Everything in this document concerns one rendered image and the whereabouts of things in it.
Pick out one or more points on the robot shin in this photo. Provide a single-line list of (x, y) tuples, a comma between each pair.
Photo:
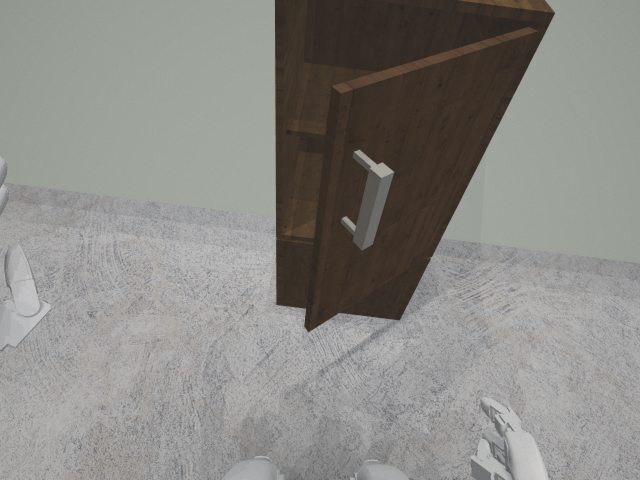
[(369, 462), (262, 458)]

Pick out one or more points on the cupboard door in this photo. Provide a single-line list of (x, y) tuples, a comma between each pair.
[(427, 121)]

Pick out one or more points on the handle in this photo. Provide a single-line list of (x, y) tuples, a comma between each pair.
[(376, 190)]

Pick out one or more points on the robot right shin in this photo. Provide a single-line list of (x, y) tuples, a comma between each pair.
[(369, 462)]

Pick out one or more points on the right robot hand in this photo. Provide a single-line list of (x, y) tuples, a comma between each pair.
[(517, 457)]

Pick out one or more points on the robot left shin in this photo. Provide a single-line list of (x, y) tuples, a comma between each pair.
[(262, 458)]

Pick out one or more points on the left robot hand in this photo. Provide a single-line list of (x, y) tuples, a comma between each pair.
[(18, 319)]

